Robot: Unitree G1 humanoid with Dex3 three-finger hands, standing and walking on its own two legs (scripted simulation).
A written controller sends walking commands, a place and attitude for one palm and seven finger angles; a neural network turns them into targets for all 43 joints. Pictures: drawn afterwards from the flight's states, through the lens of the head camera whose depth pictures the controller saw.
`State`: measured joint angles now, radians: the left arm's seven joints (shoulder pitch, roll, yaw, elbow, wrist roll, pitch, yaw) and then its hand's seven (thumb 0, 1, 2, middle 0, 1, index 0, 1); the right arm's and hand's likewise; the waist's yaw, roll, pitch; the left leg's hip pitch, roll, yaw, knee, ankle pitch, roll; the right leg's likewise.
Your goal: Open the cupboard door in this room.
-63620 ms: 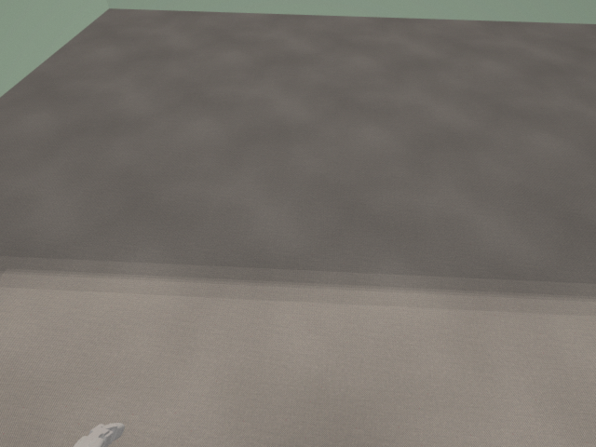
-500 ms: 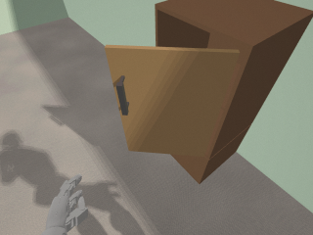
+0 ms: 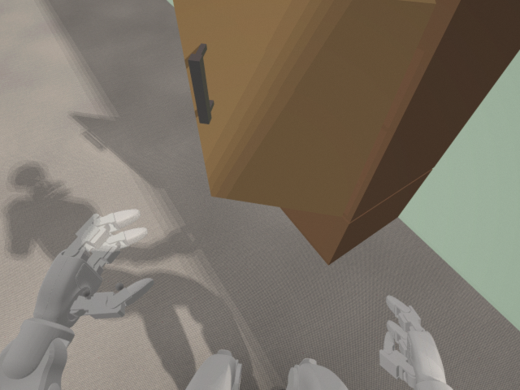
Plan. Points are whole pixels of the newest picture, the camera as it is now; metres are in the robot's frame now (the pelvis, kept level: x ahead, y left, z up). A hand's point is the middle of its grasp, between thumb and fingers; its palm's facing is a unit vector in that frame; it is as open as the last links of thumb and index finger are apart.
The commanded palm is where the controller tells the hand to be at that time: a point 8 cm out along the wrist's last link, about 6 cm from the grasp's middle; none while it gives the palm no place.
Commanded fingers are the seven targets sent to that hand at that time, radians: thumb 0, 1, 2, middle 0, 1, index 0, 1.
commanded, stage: raise the hand with hooked fingers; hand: left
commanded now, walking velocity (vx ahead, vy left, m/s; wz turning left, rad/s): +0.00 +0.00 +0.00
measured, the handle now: (203, 85) +0.62 +0.17 +0.09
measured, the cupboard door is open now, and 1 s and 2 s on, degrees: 46 46 46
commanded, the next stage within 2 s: move the hooked fingers beside the handle in 1.42 s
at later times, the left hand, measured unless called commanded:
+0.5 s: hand (83, 236) +0.29 +0.27 +0.08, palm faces -0.08 -0.99 -0.06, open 13.0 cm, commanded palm +0.27 +0.33 +0.09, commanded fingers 0.00 -0.50 0.30 -0.30 -1.20 -0.30 -1.20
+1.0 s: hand (37, 193) +0.33 +0.34 +0.12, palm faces -0.06 -1.00 -0.05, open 13.9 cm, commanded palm +0.30 +0.38 +0.12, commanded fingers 0.00 -0.50 0.30 -0.30 -1.20 -0.30 -1.20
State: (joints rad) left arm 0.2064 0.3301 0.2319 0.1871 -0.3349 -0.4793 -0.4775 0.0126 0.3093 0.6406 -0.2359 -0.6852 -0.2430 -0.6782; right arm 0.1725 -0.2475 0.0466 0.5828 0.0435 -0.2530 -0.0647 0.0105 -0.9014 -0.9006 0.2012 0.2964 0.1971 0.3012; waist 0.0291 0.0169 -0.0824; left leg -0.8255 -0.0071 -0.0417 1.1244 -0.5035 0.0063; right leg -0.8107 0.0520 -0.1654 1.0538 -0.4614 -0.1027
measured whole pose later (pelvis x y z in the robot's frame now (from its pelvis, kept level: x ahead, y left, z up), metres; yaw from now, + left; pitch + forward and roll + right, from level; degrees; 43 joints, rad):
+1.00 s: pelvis +0.03 +0.06 +0.04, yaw -1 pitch +10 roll -3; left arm -0.08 0.48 0.43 0.43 -0.36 -0.22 -0.57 -0.01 -0.49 0.30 -0.30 -1.20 -0.30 -1.20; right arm 0.28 -0.28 0.06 0.57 0.05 -0.20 -0.07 0.01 -0.90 -0.90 0.21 0.30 0.20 0.30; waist 0.01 0.02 -0.07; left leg -0.61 -0.05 0.02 0.87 -0.43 0.09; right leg -0.59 0.02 -0.09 0.79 -0.37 -0.02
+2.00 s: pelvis +0.03 +0.03 +0.04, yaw -3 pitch +13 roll -1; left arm -0.34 0.51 0.44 0.72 -0.31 -0.26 -0.57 -0.01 -0.49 0.30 -0.30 -1.20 -0.30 -1.20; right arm 0.31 -0.30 0.04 0.59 0.05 -0.15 -0.06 0.01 -0.90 -0.90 0.20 0.30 0.20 0.30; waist -0.05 0.02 -0.08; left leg -0.67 -0.02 0.03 0.88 -0.44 0.05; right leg -0.68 0.06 -0.08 0.82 -0.38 -0.06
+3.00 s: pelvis +0.03 +0.04 +0.02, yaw -4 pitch +21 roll -3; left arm -0.92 0.63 0.44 1.22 -0.12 -0.36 -0.39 -0.01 -0.49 0.30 -0.30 -1.20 -0.30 -1.20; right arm 0.43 -0.30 0.06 0.62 0.01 0.06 -0.02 0.00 -0.90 -0.90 0.20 0.30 0.20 0.30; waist -0.17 0.02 -0.08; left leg -0.86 0.00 0.04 0.97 -0.47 0.07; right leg -0.87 0.07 -0.07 0.89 -0.38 -0.05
